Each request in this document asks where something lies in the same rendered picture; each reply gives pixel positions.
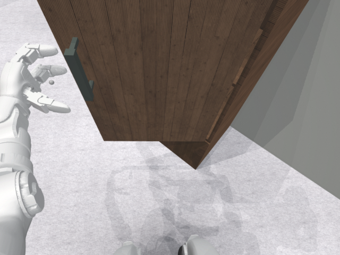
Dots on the handle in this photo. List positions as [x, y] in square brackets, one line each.
[77, 70]

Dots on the robot left hand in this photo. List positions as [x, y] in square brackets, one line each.
[15, 78]

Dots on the left robot forearm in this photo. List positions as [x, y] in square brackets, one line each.
[15, 141]

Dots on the robot right shin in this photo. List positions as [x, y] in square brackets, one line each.
[193, 237]

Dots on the cupboard door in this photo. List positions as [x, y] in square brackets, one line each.
[161, 68]

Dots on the robot left upper arm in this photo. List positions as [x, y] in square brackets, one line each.
[20, 200]

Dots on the right robot thigh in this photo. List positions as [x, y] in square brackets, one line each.
[198, 247]

